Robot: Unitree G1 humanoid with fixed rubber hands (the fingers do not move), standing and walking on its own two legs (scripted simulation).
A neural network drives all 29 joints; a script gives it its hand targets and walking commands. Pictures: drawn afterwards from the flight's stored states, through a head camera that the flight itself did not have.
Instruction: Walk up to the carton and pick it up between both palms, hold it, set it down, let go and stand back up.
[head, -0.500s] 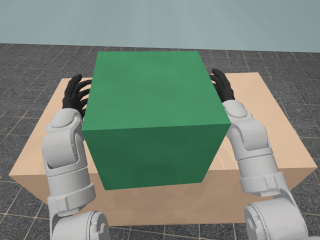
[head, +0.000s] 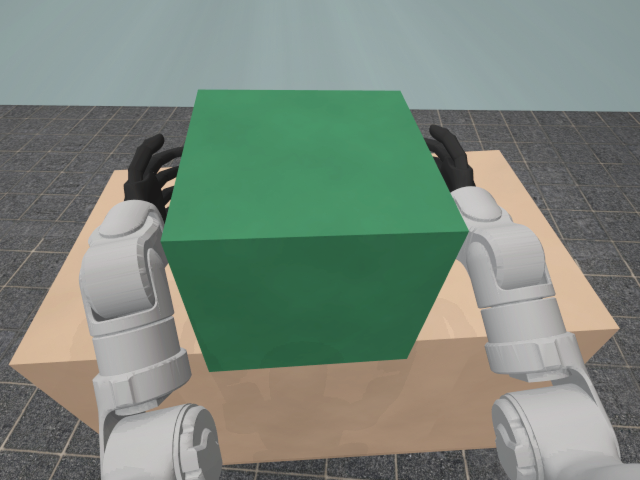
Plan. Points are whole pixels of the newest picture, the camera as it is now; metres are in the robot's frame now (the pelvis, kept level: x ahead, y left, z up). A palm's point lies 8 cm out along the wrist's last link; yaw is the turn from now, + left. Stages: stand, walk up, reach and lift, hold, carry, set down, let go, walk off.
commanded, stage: hold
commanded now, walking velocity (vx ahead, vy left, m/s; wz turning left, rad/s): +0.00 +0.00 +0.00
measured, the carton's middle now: (306, 229) +0.36 +0.01 +0.15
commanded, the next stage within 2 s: none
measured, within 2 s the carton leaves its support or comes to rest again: neither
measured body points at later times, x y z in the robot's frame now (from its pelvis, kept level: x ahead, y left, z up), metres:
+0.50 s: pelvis +0.00 +0.00 +0.00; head -0.02 -0.01 +0.45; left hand +0.36 +0.18 +0.21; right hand +0.38 -0.16 +0.20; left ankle +0.02 +0.10 -0.76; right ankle +0.00 -0.11 -0.76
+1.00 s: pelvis +0.00 +0.00 +0.00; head -0.02 -0.01 +0.45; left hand +0.36 +0.18 +0.21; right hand +0.38 -0.16 +0.20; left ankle +0.02 +0.10 -0.76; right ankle +0.00 -0.11 -0.76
